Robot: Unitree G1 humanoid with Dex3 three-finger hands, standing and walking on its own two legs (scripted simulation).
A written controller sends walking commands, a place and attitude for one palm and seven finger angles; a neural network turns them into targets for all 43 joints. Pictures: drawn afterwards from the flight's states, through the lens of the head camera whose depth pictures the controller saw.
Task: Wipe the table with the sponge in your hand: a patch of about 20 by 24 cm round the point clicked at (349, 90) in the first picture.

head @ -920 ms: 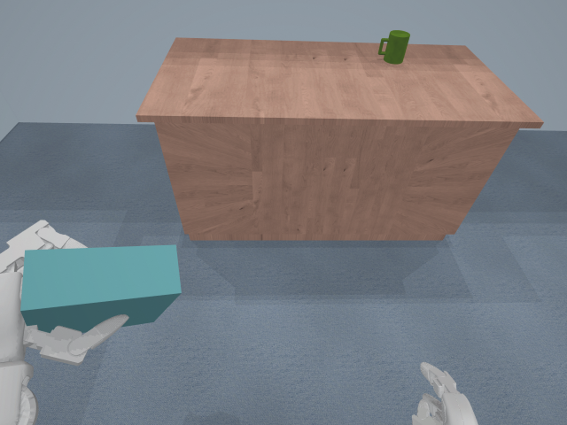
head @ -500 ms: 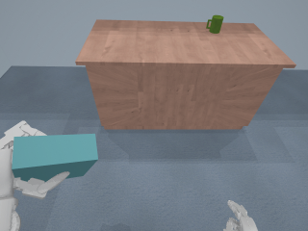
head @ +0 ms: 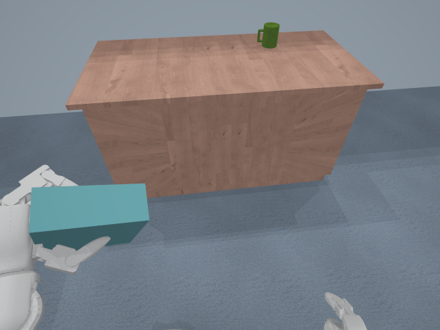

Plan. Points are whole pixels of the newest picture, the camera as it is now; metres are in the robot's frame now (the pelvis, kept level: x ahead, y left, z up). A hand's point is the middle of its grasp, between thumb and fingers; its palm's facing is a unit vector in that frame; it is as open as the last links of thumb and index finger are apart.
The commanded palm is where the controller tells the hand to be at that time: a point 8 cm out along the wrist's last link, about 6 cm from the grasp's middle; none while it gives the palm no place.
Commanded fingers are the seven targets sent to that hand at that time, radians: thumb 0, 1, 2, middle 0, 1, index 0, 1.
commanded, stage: walk to a spot facing it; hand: left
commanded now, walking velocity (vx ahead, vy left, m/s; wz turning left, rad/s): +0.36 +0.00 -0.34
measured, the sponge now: (107, 219) +0.23 +0.19 +0.15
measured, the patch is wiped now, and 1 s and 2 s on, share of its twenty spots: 0.00 0.00 0.00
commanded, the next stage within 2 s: take the last steps up to it in 0.94 s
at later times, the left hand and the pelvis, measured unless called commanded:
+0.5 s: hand (138, 135) +0.38 +0.18 +0.18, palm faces +0.23 -0.88 -0.41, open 9.5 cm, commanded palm +0.34 +0.23 +0.19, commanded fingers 0.00 0.10 1.30 -1.20 -1.60 -1.20 -1.60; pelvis +0.12 -0.01 +0.01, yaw -12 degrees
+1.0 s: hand (196, 92) +0.50 +0.09 +0.20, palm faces +0.22 -0.83 -0.51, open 9.5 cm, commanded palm +0.46 +0.15 +0.19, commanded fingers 0.00 0.10 1.30 -1.20 -1.60 -1.20 -1.60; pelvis +0.25 -0.10 +0.01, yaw -10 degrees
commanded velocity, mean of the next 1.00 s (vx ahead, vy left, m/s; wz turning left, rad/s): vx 0.32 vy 0.00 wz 0.06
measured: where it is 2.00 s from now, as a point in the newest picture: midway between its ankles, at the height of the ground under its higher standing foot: (268, 296)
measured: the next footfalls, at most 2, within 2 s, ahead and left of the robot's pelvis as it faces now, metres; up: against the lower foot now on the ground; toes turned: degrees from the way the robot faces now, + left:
left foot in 0.28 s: +0.16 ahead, +0.14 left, +0.00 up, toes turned +2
right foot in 0.62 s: +0.25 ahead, -0.17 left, +0.00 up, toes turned -24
